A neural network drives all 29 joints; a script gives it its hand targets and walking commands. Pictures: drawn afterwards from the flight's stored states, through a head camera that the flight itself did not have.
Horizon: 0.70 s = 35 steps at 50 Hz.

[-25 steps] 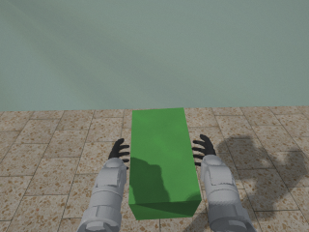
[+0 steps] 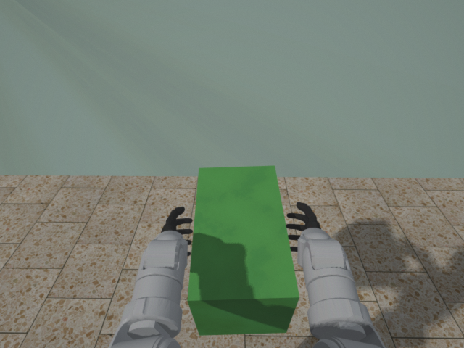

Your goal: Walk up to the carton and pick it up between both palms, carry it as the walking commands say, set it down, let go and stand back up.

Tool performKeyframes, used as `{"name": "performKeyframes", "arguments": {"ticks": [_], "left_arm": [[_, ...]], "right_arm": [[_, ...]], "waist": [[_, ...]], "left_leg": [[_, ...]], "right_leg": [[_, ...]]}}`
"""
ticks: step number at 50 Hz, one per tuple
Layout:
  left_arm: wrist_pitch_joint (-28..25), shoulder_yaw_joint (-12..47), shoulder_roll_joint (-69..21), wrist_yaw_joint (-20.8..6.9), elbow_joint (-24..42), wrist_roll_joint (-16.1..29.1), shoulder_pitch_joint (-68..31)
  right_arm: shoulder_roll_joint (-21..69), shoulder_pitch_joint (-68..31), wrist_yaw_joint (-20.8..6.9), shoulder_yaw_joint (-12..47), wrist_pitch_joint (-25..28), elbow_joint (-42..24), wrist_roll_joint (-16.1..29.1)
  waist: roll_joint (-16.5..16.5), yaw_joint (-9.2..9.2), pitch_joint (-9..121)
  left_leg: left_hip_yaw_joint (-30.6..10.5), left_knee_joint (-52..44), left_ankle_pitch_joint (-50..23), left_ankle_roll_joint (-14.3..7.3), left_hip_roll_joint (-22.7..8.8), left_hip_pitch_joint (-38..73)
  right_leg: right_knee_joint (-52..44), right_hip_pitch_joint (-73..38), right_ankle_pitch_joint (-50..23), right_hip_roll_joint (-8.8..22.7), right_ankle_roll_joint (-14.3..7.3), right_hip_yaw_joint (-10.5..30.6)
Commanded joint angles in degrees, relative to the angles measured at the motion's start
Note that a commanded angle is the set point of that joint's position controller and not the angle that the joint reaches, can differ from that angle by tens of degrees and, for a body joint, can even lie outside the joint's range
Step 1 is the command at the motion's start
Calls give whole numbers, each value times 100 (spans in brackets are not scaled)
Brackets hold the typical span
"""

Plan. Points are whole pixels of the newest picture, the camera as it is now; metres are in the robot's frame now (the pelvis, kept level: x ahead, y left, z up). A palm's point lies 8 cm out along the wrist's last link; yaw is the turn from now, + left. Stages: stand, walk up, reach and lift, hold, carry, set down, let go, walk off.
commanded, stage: reach and lift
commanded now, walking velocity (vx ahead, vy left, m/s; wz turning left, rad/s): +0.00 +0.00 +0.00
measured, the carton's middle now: (239, 244) +0.37 +0.00 -0.03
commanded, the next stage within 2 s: hold in 1.08 s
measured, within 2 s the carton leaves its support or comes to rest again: neither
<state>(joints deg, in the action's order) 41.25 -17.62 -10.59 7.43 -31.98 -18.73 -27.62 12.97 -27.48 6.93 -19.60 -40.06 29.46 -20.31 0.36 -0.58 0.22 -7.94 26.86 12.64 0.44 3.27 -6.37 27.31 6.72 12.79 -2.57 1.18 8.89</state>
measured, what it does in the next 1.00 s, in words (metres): stands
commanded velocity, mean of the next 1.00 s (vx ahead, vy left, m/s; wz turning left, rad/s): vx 0.00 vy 0.00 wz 0.00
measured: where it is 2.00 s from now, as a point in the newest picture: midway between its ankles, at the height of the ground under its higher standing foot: outside the picture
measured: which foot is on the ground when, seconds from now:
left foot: down 0.00-1.00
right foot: down 0.00-1.00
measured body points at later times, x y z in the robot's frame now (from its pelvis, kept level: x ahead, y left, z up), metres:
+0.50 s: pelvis +0.00 +0.00 +0.00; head -0.06 +0.00 +0.45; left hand +0.32 +0.13 +0.04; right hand +0.32 -0.13 +0.05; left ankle +0.03 +0.13 -0.74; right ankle +0.03 -0.13 -0.74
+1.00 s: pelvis +0.00 +0.00 +0.00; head -0.07 +0.00 +0.44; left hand +0.30 +0.13 +0.04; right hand +0.31 -0.13 +0.05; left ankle +0.03 +0.12 -0.74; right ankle +0.03 -0.13 -0.74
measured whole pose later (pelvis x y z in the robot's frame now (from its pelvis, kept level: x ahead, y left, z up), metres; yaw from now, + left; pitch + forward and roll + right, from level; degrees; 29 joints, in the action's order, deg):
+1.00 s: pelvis +0.00 +0.00 +0.00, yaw +0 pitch -9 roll +0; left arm 43.9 -14.5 -10.9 6.9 -26.5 -17.4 -22.2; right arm 11.6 -23.9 4.8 -16.0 -41.9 27.2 -18.8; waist 0.1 -0.3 1.6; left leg -7.6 26.4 12.3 0.4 3.0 -5.5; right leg 26.6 5.6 12.4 -2.4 1.0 8.0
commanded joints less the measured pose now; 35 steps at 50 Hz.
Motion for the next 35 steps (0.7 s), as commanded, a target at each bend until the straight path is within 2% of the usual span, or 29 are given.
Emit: {"name": "performKeyframes", "arguments": {"ticks": [1,12,28,35], "left_arm": [[-506,2620,-5953,-1874,310,1792,-4168],[-508,2508,-5880,-1927,156,1811,-4139],[-327,3137,-5895,-1833,1005,1913,-3477],[-279,3265,-5980,-1840,1105,1982,-3379]], "right_arm": [[6041,-3513,-1718,2736,237,359,1717],[6051,-3440,-1656,2591,257,442,1665],[6030,-2841,-1838,3109,89,-70,1901],[6072,-2795,-1873,3244,67,-208,1988]], "waist": [[-24,37,1781],[-15,41,1924],[-87,52,1687],[-92,48,1665]], "left_leg": [[350,-403,-558,-2,109,341],[403,-378,-737,-3,151,302],[299,-477,-827,1,97,386],[286,-480,-645,-7,98,371]], "right_leg": [[-429,-219,-531,-149,25,-429],[-450,-274,-735,-151,60,-438],[-475,-394,-842,-212,-3,-394],[-484,-328,-649,-196,-19,-385]]}}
